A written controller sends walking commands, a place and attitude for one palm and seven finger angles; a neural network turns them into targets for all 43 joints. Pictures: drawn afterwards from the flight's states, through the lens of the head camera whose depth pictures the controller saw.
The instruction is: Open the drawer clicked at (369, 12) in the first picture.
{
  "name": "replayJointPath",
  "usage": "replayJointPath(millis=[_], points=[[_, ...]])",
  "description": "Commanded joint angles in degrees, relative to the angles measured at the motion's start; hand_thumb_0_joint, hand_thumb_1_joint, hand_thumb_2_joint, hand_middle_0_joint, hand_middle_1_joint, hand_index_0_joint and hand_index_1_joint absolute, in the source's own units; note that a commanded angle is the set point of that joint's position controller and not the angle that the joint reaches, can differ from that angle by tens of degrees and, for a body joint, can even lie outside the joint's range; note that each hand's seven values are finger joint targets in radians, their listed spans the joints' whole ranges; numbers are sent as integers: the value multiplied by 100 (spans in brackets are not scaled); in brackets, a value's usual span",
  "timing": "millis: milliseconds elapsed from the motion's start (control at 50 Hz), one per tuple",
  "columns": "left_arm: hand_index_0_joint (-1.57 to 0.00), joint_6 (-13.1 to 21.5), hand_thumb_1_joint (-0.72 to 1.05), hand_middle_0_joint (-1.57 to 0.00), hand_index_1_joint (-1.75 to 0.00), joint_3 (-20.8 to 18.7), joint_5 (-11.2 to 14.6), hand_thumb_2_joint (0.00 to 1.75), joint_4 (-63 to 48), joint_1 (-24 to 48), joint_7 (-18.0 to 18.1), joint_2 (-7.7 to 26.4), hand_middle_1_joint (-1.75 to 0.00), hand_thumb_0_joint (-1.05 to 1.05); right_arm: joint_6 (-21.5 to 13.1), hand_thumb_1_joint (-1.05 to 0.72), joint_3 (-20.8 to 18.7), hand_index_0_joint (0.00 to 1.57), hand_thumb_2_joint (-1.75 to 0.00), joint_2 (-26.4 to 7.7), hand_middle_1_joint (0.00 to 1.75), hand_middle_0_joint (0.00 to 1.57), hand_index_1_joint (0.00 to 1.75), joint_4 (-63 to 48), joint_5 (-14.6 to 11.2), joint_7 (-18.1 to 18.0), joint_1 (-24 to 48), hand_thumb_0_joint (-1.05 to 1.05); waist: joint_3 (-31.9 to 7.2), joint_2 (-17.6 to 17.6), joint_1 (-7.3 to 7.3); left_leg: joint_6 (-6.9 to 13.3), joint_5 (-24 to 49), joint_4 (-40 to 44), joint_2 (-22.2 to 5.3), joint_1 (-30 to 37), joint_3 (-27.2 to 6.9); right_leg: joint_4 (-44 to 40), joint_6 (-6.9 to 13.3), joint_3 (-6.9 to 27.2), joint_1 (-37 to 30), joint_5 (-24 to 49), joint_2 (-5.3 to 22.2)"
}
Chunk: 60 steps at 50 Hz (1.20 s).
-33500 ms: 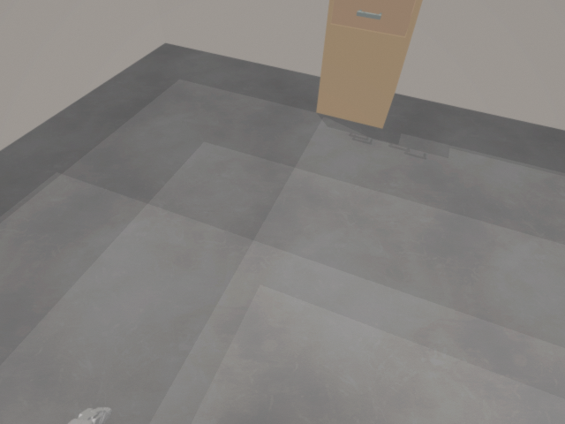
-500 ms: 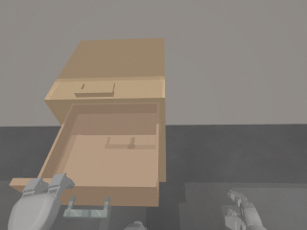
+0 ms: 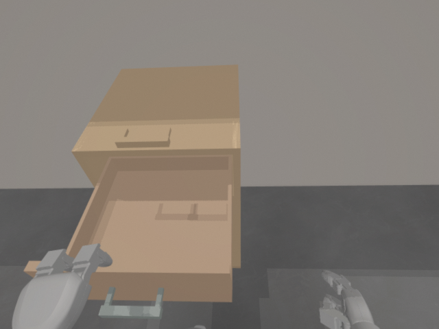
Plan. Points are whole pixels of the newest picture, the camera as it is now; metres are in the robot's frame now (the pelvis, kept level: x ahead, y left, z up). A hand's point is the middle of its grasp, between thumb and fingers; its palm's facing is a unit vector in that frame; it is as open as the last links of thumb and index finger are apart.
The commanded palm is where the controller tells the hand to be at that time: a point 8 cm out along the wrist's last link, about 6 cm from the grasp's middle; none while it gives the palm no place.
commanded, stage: lift the hand off the handle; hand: left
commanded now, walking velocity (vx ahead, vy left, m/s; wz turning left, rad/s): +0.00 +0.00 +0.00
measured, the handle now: (133, 302) +0.19 +0.21 -0.09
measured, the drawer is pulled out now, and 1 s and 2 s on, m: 0.30 0.30 0.30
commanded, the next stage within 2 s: draw the hand back to the body in 0.14 s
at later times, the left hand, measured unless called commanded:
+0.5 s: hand (55, 297) +0.14 +0.26 +0.08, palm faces +0.06 -0.09 -0.99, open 13.8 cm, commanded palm +0.12 +0.26 +0.14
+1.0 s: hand (59, 268) +0.17 +0.24 +0.13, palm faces +0.34 -0.80 -0.49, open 13.6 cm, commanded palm +0.12 +0.28 +0.18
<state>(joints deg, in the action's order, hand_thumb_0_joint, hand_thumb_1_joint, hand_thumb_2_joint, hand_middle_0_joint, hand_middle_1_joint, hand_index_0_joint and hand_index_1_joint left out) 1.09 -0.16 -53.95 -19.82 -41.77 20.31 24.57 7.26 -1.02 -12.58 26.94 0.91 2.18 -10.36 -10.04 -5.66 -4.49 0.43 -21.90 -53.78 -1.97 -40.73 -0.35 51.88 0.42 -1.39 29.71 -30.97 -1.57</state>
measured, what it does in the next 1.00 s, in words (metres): stands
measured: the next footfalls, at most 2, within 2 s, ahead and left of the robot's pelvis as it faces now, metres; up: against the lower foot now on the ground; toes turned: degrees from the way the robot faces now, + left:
none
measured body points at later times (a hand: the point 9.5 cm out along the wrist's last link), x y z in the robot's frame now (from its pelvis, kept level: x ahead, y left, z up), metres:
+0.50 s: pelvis +0.00 +0.01 +0.01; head +0.01 -0.02 +0.46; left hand +0.14 +0.27 +0.13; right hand +0.21 -0.21 -0.08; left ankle +0.05 +0.11 -0.69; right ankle -0.05 -0.12 -0.69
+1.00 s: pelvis +0.01 +0.01 +0.03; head +0.00 +0.00 +0.48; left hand +0.14 +0.28 +0.16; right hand +0.22 -0.18 -0.04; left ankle +0.05 +0.11 -0.69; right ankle -0.05 -0.12 -0.69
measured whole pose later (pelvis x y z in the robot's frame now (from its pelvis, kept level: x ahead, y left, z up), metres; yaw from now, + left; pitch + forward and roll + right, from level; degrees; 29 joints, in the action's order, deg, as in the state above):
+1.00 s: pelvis +0.01 +0.01 +0.03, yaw +1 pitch +1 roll -1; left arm 1.4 -8.5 -4.4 -27.5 -39.4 10.3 17.3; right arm -2.7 2.1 -11.0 28.1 -1.5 -4.2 -12.6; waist -3.2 -3.9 -3.2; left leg 1.7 -17.4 -40.3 0.4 -24.0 0.3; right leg 36.8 -1.1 -1.3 12.3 -25.4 0.6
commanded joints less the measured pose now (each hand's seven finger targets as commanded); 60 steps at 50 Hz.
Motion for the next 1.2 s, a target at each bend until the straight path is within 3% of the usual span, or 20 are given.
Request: replayJointPath(millis=[0, 120, 260, 400, 420, 520, 600, 620, 680, 700, 780, 800, 820, 840, 860, 880, 960, 980, 1060, 1180], points=[[-30, -34, -50, -30, -120, -872, 35, 30, -1159, -87, 164, 957, -120, 0, -323, -90, -153, 20, -90, -528, 30, 20, 30, -1022, -23, -13, 799, 0, -262, 280, -8, 206, 870, 745, 132, 1756, -41, -1185, 166, -115, 963, 1227, -115], [-30, -25, -50, -30, -120, -700, 130, 30, -980, -266, -9, 708, -120, 0, -327, -90, -195, 20, -90, -525, 30, 20, 30, -984, -80, -58, 775, 0, -116, 237, 23, 230, 908, 850, 126, 1676, -1, -1226, 134, -174, 717, 1483, -124], [-30, 237, -50, -30, -120, -981, 96, 30, -1403, -100, 49, 1061, -120, 0, -357, -90, -197, 20, -90, -566, 30, 20, 30, -999, -10, -86, 733, 0, -326, 72, -21, 230, 1068, 756, 127, 1851, 18, -1258, 152, -133, 766, 1561, -85], [-30, 95, -50, -30, -120, -1404, 224, 30, -1330, -145, 139, 1228, -120, 0, -349, -90, -208, 20, -90, -565, 30, 20, 30, -924, -42, -68, 793, 0, -417, 139, -44, 186, 1057, 820, 127, 1945, -18, -1296, 147, -154, 693, 1502, -91], [-30, 32, -50, -30, -120, -1142, 304, 30, -1263, -239, 66, 961, -120, 0, -354, -90, -227, 20, -90, -531, 30, 20, 30, -929, -109, -95, 822, 0, -198, 144, -5, 208, 1002, 888, 130, 1792, -7, -1304, 129, -219, 570, 1589, -107], [-30, -115, -50, -30, -120, -1014, 485, 30, -1299, -101, -304, 1011, -120, 0, -378, -90, -175, 20, -90, -565, 30, 20, 30, -920, -163, -179, 908, 0, -65, 373, 28, 240, 949, 1093, 122, 1866, -14, -1546, 61, -210, 353, 1593, -78], [-30, -2, -50, -30, -120, -1355, 417, 30, -1659, 51, -429, 1491, -120, 0, -428, -90, -69, 20, -90, -613, 30, 20, 30, -976, -108, -211, 898, 0, -171, 83, -90, 211, 1131, 1177, 123, 2144, -1, -1696, 79, -177, 274, 1638, -23], [-30, 9, -50, -30, -120, -1147, 440, 30, -1650, -49, -445, 1208, -120, 0, -436, -90, -116, 20, -90, -568, 30, 20, 30, -949, -145, -227, 877, 0, -47, 107, -51, 217, 1146, 1194, 94, 2117, 21, -1690, 81, -229, 262, 1636, -45], [-30, 41, -50, -30, -120, -1453, 453, 30, -1750, -29, -411, 1396, -120, 0, -438, -90, -116, 20, -90, -581, 30, 20, 30, -978, -161, -216, 941, 0, 68, -115, -108, 163, 1141, 1291, 76, 2155, -22, -1793, 125, -229, 244, 1496, -77], [-30, 64, -50, -30, -120, -1502, 426, 30, -1774, 98, -387, 1480, -120, 0, -423, -90, -74, 20, -90, -606, 30, 20, 30, -977, -98, -178, 858, 0, -66, 68, -93, 179, 1165, 1275, 104, 2265, -38, -1760, 100, -289, 297, 1448, -55], [-30, -15, -50, -30, -120, -1593, 526, 30, -1752, -7, -416, 1398, -120, 0, -424, -90, -147, 20, -90, -589, 30, 20, 30, -981, -184, -175, 925, 0, -37, -88, -124, 139, 1141, 1385, 65, 2282, -51, -1815, 130, -291, 145, 1422, -97], [-30, -15, -50, -30, -120, -1595, 530, 30, -1816, 6, -438, 1460, -120, 0, -422, -90, -113, 20, -90, -617, 30, 20, 30, -988, -140, -148, 856, 0, -255, 49, -130, 161, 1240, 1370, 86, 2398, -48, -1784, 98, -324, 118, 1506, -66], [-30, -68, -50, -30, -120, -1453, 604, 30, -1730, -112, -490, 1268, -120, 0, -418, -90, -162, 20, -90, -575, 30, 20, 30, -967, -201, -168, 880, 0, -66, 152, -84, 166, 1228, 1398, 65, 2281, -27, -1796, 82, -344, 51, 1582, -74], [-30, 67, -47, -30, -118, -904, 4724, 32, -1626, 16, -830, -879, -118, 0, -831, -90, -29, 20, -90, -267, 30, 20, 30, -1175, -320, -319, 441, 0, 285, 252, 456, 253, 836, 1793, -48, 3210, -205, -1971, 156, -382, -383, 1361, -50], [-29, 203, -43, -29, -115, -1239, 4888, 33, -1824, 184, -878, -106, -115, 0, -1088, -90, -12, 20, -90, -402, 30, 20, 30, -1068, -327, -459, 554, 0, 278, 348, 293, 215, 584, 1963, -111, 3171, -269, -2046, 131, -336, -452, 1097, 5], [-29, 284, -40, -29, -113, -1593, 5231, 34, -1876, 80, -895, 116, -113, 0, -1206, -90, 45, 20, -90, -400, 30, 20, 30, -992, -308, -619, 730, 0, 331, 577, 180, 198, 626, 2069, -50, 3021, -287, -2159, 97, -336, -515, 1116, 42], [-28, 486, -26, -28, -104, -1467, 5489, 40, -2228, 723, -929, 155, -104, 0, -1582, -90, 146, 20, -90, -458, 30, 20, 30, -759, -227, -814, 558, 0, 577, 456, 250, 148, 908, 2338, 37, 3042, -219, -2526, 60, -291, -850, 1490, 198], [-28, 493, -22, -28, -102, -1738, 5496, 42, -2233, 838, -910, 382, -102, 0, -1658, -90, 145, 20, -90, -475, 30, 20, 30, -644, -213, -837, 616, 0, 734, 114, 181, 112, 912, 2410, 75, 3030, -201, -2692, 91, -236, -916, 1508, 190], [-27, 587, -8, -27, -93, -1699, 5595, 48, -2143, 727, -1023, 195, -93, 0, -1791, -90, 189, 20, -90, -427, 30, 20, 30, -464, -196, -767, 562, 0, 816, -236, 171, 47, 1226, 2623, 88, 3244, -206, -2846, 133, -285, -1215, 1761, 179], [-25, 611, 13, -25, -80, -1881, 5685, 57, -2003, 510, -1202, 145, -80, 0, -1782, -90, 73, 20, -90, -461, 30, 20, 30, -308, -167, -654, 740, 0, 672, -92, 126, 23, 1934, 2766, 86, 3604, -90, -3191, 111, -275, -1566, 2443, 86]])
